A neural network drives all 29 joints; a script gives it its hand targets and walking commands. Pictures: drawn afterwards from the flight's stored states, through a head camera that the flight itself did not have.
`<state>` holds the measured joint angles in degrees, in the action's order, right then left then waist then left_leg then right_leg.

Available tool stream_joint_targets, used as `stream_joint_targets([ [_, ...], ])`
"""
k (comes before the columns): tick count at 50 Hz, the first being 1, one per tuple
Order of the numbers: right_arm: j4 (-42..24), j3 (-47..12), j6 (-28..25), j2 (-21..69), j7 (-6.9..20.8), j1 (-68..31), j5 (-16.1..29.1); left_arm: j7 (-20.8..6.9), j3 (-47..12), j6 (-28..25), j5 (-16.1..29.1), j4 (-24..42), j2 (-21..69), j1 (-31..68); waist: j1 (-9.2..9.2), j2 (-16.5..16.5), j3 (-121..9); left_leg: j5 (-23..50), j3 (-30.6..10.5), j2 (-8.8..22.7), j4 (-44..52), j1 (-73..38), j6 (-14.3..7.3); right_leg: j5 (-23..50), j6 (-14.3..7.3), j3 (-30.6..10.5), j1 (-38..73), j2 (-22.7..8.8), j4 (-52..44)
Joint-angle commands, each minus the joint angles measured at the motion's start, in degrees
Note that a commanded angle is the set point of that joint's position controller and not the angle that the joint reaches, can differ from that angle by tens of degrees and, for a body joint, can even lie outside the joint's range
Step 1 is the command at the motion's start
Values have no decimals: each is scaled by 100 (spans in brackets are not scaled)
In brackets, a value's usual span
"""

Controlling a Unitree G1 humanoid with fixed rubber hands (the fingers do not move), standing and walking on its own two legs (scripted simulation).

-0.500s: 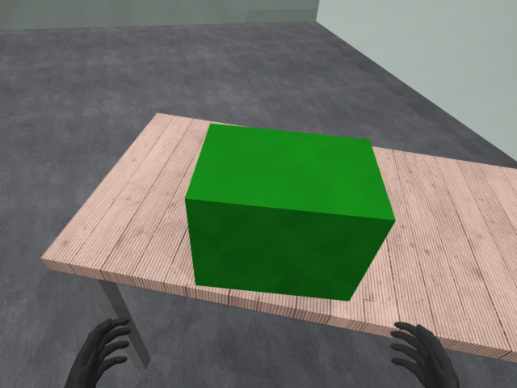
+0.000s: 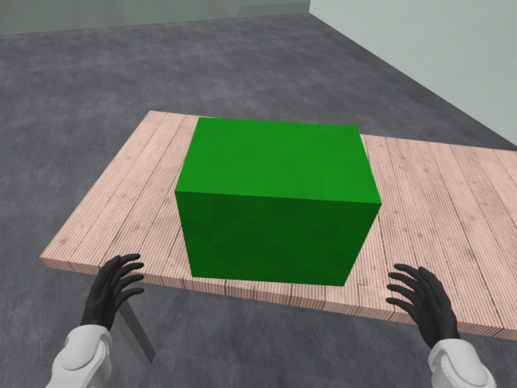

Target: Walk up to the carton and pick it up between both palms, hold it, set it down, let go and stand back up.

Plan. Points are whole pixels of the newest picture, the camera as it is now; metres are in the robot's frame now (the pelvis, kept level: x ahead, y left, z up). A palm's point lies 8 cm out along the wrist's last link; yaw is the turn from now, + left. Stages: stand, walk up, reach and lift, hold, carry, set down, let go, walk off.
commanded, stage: reach and lift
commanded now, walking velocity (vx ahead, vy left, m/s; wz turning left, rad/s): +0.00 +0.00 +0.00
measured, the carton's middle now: (272, 203) +0.44 +0.01 +0.05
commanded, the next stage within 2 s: none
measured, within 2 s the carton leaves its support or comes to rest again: neither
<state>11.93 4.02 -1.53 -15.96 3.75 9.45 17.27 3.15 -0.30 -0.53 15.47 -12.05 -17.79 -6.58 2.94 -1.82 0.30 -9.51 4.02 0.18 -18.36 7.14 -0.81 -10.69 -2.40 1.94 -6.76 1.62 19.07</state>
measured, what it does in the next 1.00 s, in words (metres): stands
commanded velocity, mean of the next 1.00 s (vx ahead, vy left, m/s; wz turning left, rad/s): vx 0.00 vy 0.00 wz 0.00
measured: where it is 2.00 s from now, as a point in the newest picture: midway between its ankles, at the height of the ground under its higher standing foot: outside the picture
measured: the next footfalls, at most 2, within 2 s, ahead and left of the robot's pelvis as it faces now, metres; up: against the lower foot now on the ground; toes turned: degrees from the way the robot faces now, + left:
none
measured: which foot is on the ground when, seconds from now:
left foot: down 0.00-1.00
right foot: down 0.00-1.00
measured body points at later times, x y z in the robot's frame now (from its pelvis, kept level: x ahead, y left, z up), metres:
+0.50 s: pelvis +0.02 +0.00 +0.00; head +0.02 +0.00 +0.45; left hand +0.30 +0.25 +0.08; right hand +0.29 -0.25 +0.08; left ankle +0.01 +0.11 -0.75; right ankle +0.00 -0.09 -0.75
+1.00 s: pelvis +0.00 +0.00 +0.00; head +0.02 +0.01 +0.45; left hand +0.39 +0.25 +0.15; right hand +0.38 -0.26 +0.15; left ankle +0.01 +0.11 -0.75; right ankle +0.00 -0.09 -0.75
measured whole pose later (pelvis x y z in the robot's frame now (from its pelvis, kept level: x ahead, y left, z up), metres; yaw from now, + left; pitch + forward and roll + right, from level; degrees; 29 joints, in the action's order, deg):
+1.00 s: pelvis +0.00 +0.00 +0.00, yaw -1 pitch +4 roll +0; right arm 17.6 0.0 22.3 -30.7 1.3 -27.1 30.5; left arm 0.5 12.8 37.3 13.3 -5.9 -22.9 27.5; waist -1.6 -2.3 -1.8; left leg -9.1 3.0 0.6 -18.6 13.1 -0.3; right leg -9.1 -2.5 0.3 -12.2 2.9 17.7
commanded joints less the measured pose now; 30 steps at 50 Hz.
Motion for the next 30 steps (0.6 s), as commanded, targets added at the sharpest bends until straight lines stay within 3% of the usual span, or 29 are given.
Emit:
stream_joint_targets([
  [1,-1081,401,40,-1063,-86,-1081,178,-51,492,152,52,1198,-823,1172,-21,176,-760,777,-444,45,216,-415,54,131,41,-647,-194,-191,-499],
  [11,-1582,410,911,-1506,-244,-1619,444,-288,1079,1484,38,1905,-969,1711,-133,75,-1085,1543,-450,-18,168,-702,116,1175,131,-618,-9,-116,-493],
  [12,-1080,258,930,-1488,-135,-198,607,-303,1044,1454,-274,1959,-618,223,-159,43,-1016,2177,-523,56,-5,-1096,232,1568,-72,-628,133,-105,-600],
  [13,-1504,345,838,-1654,-151,-724,657,-370,1178,1469,-321,2216,-852,755,-217,111,-1266,2442,-525,-26,-128,-1207,270,1784,-88,-625,121,-97,-652],
  [15,-1691,376,828,-1630,-183,-946,612,-435,1194,1521,-236,2127,-868,946,-278,49,-1059,2128,-502,-64,-57,-1090,205,1823,-5,-617,29,-141,-654],
  [20,-2254,575,970,-1568,-152,-1539,532,-313,1082,1476,51,2419,-1102,1658,-177,226,-955,1184,-488,-19,182,-623,101,1180,22,-664,-196,-237,-642],
  [30,-1855,425,1500,-2121,-314,-2504,873,-369,1538,2427,-25,2409,-1242,2347,-227,16,-1581,1960,-446,55,13,-912,104,2323,94,-684,219,-142,-427],
])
